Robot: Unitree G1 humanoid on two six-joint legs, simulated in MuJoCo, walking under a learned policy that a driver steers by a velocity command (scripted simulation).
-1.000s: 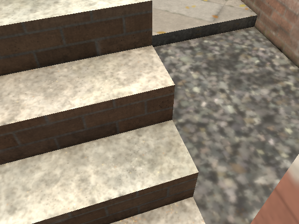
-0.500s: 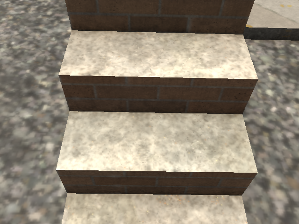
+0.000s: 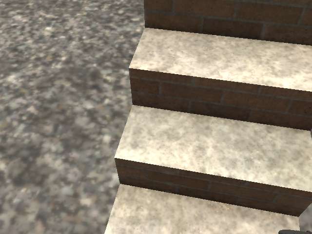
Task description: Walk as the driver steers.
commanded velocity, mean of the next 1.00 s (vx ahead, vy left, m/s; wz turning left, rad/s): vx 0.00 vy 0.00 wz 0.06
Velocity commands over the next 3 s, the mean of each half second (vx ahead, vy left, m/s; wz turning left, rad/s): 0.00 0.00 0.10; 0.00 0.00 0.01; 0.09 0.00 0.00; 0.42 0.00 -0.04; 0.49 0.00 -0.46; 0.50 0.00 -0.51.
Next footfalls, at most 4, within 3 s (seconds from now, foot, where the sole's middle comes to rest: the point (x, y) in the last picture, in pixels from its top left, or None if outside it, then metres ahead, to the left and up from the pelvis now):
0.02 right None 0.02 -0.11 -0.77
0.34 left None -0.01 0.17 -0.77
1.68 left None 0.07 0.16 -0.77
2.16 right None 0.40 -0.06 -0.58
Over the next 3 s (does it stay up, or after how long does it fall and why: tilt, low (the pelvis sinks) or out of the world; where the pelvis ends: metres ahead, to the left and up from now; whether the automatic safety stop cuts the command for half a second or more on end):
stays up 0.66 -0.11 0.38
